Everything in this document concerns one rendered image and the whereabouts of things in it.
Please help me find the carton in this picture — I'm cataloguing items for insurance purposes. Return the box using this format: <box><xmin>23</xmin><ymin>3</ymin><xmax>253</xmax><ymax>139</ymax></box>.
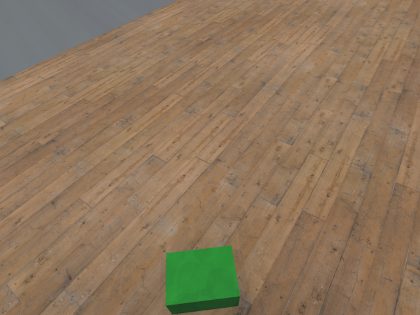
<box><xmin>165</xmin><ymin>245</ymin><xmax>240</xmax><ymax>314</ymax></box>

